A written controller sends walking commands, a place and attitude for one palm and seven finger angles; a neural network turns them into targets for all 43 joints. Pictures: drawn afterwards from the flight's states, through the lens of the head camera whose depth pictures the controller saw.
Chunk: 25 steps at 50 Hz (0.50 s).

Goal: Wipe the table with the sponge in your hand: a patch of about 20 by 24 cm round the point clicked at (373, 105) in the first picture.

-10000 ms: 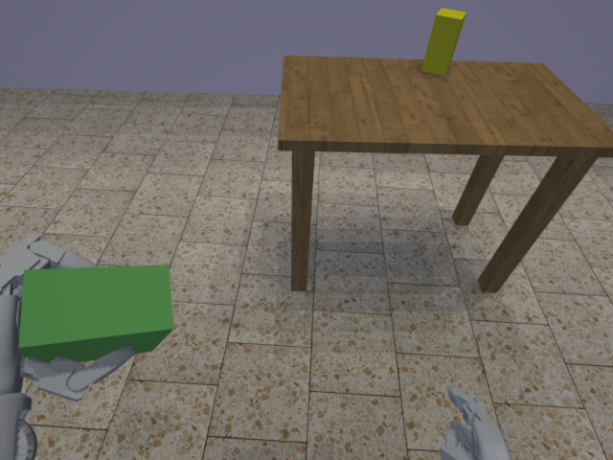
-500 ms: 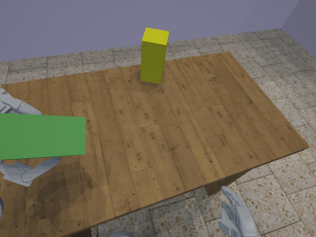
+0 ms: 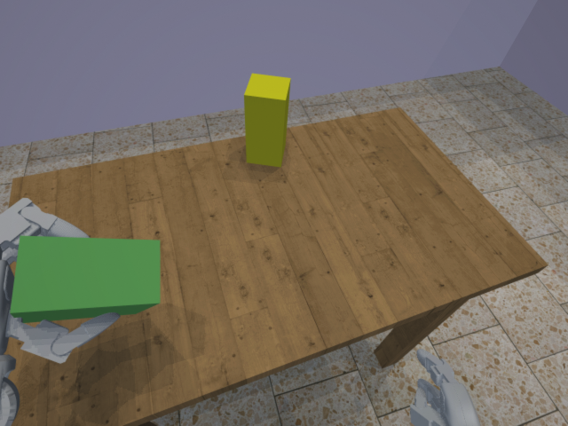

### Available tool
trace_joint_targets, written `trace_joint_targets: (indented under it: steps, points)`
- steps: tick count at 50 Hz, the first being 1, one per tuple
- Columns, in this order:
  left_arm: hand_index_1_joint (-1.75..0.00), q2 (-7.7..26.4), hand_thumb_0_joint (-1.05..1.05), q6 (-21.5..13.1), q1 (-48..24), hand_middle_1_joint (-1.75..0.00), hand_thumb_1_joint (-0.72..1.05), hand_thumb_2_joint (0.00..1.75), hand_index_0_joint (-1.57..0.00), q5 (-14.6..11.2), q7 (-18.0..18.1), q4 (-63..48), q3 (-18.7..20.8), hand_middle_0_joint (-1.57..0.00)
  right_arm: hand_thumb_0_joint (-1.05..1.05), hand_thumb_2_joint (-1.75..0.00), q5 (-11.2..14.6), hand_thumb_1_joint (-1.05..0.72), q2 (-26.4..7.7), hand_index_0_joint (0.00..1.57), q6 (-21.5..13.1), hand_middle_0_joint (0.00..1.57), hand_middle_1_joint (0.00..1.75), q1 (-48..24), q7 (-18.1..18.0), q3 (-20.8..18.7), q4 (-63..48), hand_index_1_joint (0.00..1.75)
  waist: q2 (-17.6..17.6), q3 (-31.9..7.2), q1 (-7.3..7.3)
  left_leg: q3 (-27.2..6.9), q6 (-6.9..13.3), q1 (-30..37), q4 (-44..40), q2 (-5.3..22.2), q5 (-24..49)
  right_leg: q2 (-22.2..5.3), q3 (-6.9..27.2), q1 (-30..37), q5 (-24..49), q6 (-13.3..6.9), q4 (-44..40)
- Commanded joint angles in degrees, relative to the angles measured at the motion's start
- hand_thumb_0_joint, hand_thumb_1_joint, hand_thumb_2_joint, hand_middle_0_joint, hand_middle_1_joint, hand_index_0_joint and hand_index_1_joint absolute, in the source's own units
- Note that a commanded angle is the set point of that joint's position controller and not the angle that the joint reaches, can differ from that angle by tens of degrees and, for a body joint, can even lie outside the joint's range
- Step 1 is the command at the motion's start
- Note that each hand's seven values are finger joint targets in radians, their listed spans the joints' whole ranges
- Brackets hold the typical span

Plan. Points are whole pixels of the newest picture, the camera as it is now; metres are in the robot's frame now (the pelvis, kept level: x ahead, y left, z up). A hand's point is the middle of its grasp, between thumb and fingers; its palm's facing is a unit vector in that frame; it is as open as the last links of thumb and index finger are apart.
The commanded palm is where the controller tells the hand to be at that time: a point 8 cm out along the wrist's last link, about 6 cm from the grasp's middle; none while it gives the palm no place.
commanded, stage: look again from close up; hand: left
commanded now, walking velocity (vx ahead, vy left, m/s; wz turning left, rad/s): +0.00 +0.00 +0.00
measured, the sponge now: (108, 281) +0.23 +0.21 +0.14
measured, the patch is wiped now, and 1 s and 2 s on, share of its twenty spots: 0.00 0.00 0.00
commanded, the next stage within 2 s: come to a stop and stand still in 0.08 s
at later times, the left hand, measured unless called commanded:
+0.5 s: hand (46, 250) +0.24 +0.27 +0.17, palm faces +0.43 -0.81 -0.39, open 10.4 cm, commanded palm +0.16 +0.27 +0.18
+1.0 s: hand (70, 270) +0.23 +0.25 +0.16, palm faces +0.36 -0.87 -0.34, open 10.4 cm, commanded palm +0.17 +0.28 +0.18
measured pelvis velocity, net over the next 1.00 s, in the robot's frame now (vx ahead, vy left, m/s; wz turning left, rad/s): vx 0.01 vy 0.00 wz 0.01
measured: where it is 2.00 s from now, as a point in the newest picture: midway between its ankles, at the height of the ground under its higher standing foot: outside the picture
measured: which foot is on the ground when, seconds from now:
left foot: down 0.00-1.00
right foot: down 0.00-1.00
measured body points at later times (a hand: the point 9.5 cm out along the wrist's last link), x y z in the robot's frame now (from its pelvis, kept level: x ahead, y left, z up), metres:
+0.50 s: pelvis -0.01 +0.00 +0.00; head +0.03 +0.01 +0.45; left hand +0.21 +0.31 +0.19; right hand +0.16 -0.23 -0.07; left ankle +0.02 +0.08 -0.74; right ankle +0.01 -0.14 -0.74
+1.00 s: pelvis +0.01 +0.00 +0.00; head +0.04 +0.03 +0.45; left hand +0.20 +0.29 +0.17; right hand +0.20 -0.22 -0.06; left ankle +0.02 +0.08 -0.74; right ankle +0.01 -0.14 -0.74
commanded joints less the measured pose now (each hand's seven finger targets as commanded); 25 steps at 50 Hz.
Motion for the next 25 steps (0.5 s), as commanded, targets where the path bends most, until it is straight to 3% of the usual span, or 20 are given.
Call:
trace_joint_targets:
  steps: [1,5,6,10,11,15,16,17,18,19,20,21,22,24,25]
  points:
    - [-1.60,5.65,0.00,-2.13,-3.86,-1.60,0.10,1.30,-1.20,-0.63,0.63,-4.46,4.70,-1.20,0.00,-0.90,0.24,-0.90,-6.73,0.20,-2.48,0.20,0.30,-4.20,-0.84,-2.59,-8.18,0.30,1.52,-9.01,-1.10,-6.27,-1.56,0.89,-7.02,5.72,0.94,-3.92,4.92,1.78,3.96,-3.30,-3.86]
    - [-1.60,6.90,0.00,-1.63,-7.42,-1.60,0.10,1.30,-1.20,-0.06,0.60,-6.46,4.37,-1.20,0.00,-0.90,0.45,-0.90,-7.29,0.20,-2.54,0.20,0.30,-5.77,-0.88,-2.71,-8.35,0.30,1.20,-7.93,-0.95,-6.11,-1.32,0.88,-7.52,5.87,-0.44,-3.84,5.95,0.10,1.97,-3.18,-4.36]
    - [-1.60,5.34,0.00,-1.65,-6.85,-1.60,0.10,1.30,-1.20,-0.23,0.50,-5.70,2.99,-1.20,0.00,-0.90,0.24,-0.90,-6.91,0.20,-2.40,0.20,0.30,-5.12,-0.95,-2.53,-8.24,0.30,1.16,-8.25,-1.12,-6.54,-1.05,0.52,-7.61,5.68,-0.31,-3.89,5.61,0.80,1.64,-3.35,-4.45]
    - [-1.60,9.55,0.00,-1.80,-8.37,-1.60,0.10,1.30,-1.20,-0.01,1.20,-12.16,5.87,-1.20,0.00,-0.90,0.26,-0.90,-7.03,0.20,-2.83,0.20,0.30,-6.21,-0.98,-2.61,-8.89,0.30,3.82,-9.09,-0.68,-6.43,-1.14,0.38,-7.64,5.52,0.64,-3.98,5.86,2.25,3.51,-3.45,-3.54]
    - [-1.60,7.90,0.00,-1.92,-6.81,-1.60,0.10,1.30,-1.20,-0.39,1.12,-11.18,4.85,-1.20,0.00,-0.90,-0.06,-0.90,-6.56,0.20,-2.82,0.20,0.30,-5.71,-1.07,-2.33,-8.86,0.30,3.42,-9.94,-0.81,-6.63,-1.00,0.23,-7.64,5.18,1.21,-4.00,5.61,3.22,3.85,-3.57,-3.53]
    - [-1.60,10.49,0.00,-2.04,-4.93,-1.60,0.10,1.30,-1.20,-0.71,1.52,-12.96,7.79,-1.20,0.00,-0.90,0.15,-0.90,-6.83,0.20,-3.02,0.20,0.30,-5.70,-1.00,-2.63,-9.15,0.30,5.45,-9.94,-0.71,-6.81,-1.47,0.22,-7.34,5.05,2.31,-4.18,6.06,3.32,5.08,-3.85,-3.24]
    - [-1.60,54.26,0.00,-7.19,-61.83,-1.60,0.10,1.30,-1.20,7.34,1.30,-24.70,38.90,-1.20,0.00,-0.90,-4.08,-0.90,-6.75,0.20,-4.85,0.20,0.30,0.63,-0.78,-2.32,-6.02,0.30,-3.58,-3.15,1.57,-3.32,-1.68,-7.01,1.50,5.28,7.78,-4.44,8.03,-4.98,9.54,-3.16,-5.96]
    - [-1.60,18.61,0.00,-5.17,-28.21,-1.60,0.10,1.30,-1.20,1.74,-1.02,9.12,16.41,-1.20,0.00,-0.90,-2.32,-0.90,-1.46,0.20,-4.37,0.20,0.30,-1.89,-0.96,-0.81,-3.06,0.30,-4.80,-13.98,-0.29,-3.92,-1.69,0.82,-2.43,1.12,8.64,-6.09,7.40,-0.40,12.10,-6.29,-1.13]
    - [-1.60,14.08,0.00,-5.02,-13.29,-1.60,0.10,1.30,-1.20,-0.72,-0.60,4.15,12.80,-1.20,0.00,-0.90,-1.04,-0.90,-5.09,0.20,-5.04,0.20,0.30,-2.78,-0.80,-2.98,-7.73,0.30,2.02,-11.42,2.11,-3.73,-2.59,2.45,-3.04,2.37,10.26,-4.24,10.02,1.69,12.89,-4.70,-3.14]
    - [-1.60,9.75,0.00,-4.83,-10.87,-1.60,0.10,1.30,-1.20,-1.63,-0.80,3.77,8.89,-1.20,0.00,-0.90,-0.65,-0.90,-7.17,0.20,-5.50,0.20,0.30,-1.80,-0.40,-3.64,-7.56,0.30,6.50,-14.42,0.81,-4.27,-2.40,3.65,-5.39,2.29,10.11,-3.92,8.68,4.63,9.39,-4.84,-0.76]
    - [-1.60,4.87,0.00,-5.13,-8.05,-1.60,0.10,1.30,-1.20,-2.34,-1.49,3.10,4.59,-1.20,0.00,-0.90,0.09,-0.90,-6.73,0.20,-6.11,0.20,0.30,-4.31,0.31,-3.56,-7.28,0.30,13.40,-15.66,0.69,-4.21,-1.77,5.55,-6.76,3.80,12.08,-3.17,6.26,3.19,6.59,-4.16,1.89]
    - [-1.60,6.17,0.00,-5.56,-7.75,-1.60,0.10,1.30,-1.20,-2.15,-1.47,-3.81,4.02,-1.20,0.00,-0.90,-0.21,-0.90,-7.68,0.20,-6.08,0.20,0.30,-3.62,1.04,-3.78,-7.89,0.30,14.54,-14.83,1.17,-5.54,-1.42,3.99,-7.36,5.23,12.83,-2.52,5.25,3.45,5.27,-3.59,3.18]
    - [-1.60,6.40,0.00,-5.76,-5.01,-1.60,0.10,1.30,-1.20,-2.09,-1.28,-6.48,3.69,-1.20,0.00,-0.90,-0.27,-0.90,-7.58,0.20,-6.21,0.20,0.30,-4.27,1.55,-3.74,-7.83,0.30,13.23,-13.98,1.42,-6.21,-0.99,1.25,-7.95,6.24,11.76,-2.55,4.24,4.82,4.48,-3.15,3.84]
    - [-1.60,5.71,0.00,-5.69,-2.83,-1.60,0.10,1.30,-1.20,-1.80,-0.92,-8.84,1.86,-1.20,0.00,-0.90,0.04,-0.90,-7.11,0.20,-6.49,0.20,0.30,-4.64,2.09,-3.35,-8.15,0.30,6.09,-11.81,1.42,-6.45,-0.79,-3.40,-8.87,6.25,5.85,-2.33,3.79,6.57,3.24,-2.49,3.74]
    - [-1.60,6.00,0.00,-5.03,-1.51,-1.60,0.10,1.30,-1.20,-2.05,-0.52,-7.74,2.92,-1.20,0.00,-0.90,0.72,-0.90,-6.85,0.20,-6.68,0.20,0.30,-6.72,2.30,-2.93,-8.33,0.30,3.87,-11.54,1.27,-5.99,-0.68,-4.01,-9.86,6.53,0.80,-1.98,3.01,6.20,1.05,-2.11,4.15]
